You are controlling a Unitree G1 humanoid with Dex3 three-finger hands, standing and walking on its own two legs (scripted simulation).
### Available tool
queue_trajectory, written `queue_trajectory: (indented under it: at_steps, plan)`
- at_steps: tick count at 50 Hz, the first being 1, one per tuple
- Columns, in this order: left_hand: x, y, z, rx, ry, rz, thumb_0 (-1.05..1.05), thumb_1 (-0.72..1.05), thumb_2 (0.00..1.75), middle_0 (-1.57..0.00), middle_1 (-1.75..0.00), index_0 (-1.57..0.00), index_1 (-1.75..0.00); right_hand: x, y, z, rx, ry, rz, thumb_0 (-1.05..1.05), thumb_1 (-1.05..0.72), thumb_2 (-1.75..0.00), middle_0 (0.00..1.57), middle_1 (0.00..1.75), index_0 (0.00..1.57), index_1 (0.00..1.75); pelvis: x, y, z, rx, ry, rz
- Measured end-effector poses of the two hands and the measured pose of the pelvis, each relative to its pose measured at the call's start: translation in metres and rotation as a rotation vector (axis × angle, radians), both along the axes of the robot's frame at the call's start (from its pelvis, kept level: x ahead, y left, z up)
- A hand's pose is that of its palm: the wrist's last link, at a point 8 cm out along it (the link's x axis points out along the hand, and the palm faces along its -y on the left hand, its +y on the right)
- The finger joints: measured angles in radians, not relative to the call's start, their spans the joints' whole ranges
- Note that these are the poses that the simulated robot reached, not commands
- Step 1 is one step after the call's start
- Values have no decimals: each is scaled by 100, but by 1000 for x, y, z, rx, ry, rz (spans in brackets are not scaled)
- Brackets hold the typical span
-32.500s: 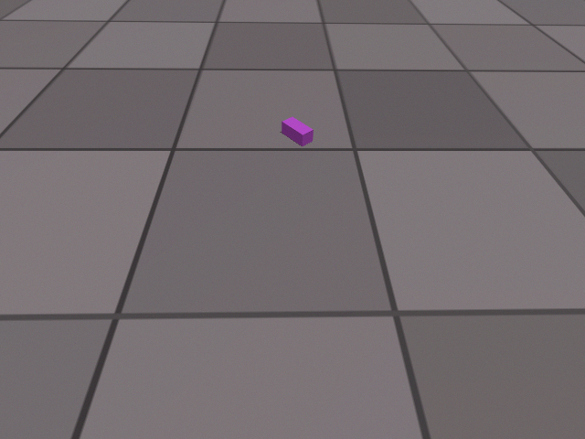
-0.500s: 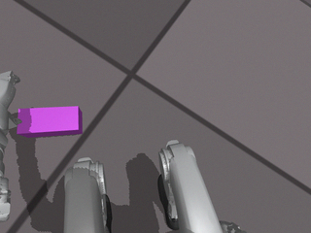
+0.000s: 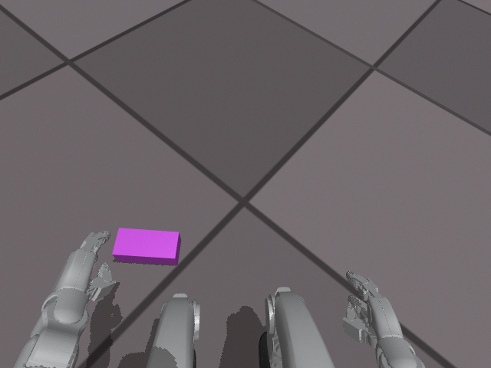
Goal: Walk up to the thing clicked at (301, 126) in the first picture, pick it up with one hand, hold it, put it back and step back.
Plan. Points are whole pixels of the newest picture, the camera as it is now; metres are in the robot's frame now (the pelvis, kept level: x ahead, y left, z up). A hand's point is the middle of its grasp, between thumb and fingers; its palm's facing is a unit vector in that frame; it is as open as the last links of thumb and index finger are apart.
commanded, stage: home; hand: left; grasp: from above
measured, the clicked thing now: (148, 246) +0.49 +0.25 -0.53
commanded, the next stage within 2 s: none
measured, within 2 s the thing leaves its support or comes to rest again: neither
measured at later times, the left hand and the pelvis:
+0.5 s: hand (78, 310) +0.22 +0.18 +0.09, palm faces +0.09 -0.97 -0.21, open 7.4 cm; pelvis +0.06 +0.00 +0.14, yaw +1 degrees
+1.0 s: hand (76, 312) +0.22 +0.18 +0.10, palm faces +0.08 -0.98 -0.20, open 7.4 cm; pelvis +0.07 -0.01 +0.15, yaw +2 degrees
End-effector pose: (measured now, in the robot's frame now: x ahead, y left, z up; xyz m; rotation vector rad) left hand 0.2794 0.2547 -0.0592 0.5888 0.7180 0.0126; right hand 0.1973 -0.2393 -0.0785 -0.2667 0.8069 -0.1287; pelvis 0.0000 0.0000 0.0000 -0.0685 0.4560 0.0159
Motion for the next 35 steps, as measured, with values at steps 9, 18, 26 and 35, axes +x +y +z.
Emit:
queue_trajectory:
  at_steps: [9,18,26,35]
  plan:
    - [-32,-17,69,-173,39,177,1,89,90,-21,-30,-21,-30,-6,6,66,20,-49,-50,1,-90,-90,20,30,20,30,19,-5,64,12,-99,7]
    - [-58,-25,138,-302,60,297,1,90,90,-21,-30,-21,-30,-20,-2,123,-17,-80,-120,1,-90,-90,20,30,20,30,43,-5,117,17,-199,16]
    - [-77,-27,182,-329,34,310,1,90,90,-21,-30,-20,-30,-5,-4,158,-35,-182,-131,2,-90,-90,20,30,20,30,58,-4,142,22,-259,20]
    - [-85,-26,188,-334,47,312,1,90,90,-21,-30,-20,-30,27,3,177,-30,-287,-70,2,-90,-90,20,30,20,30,61,-4,148,29,-287,27]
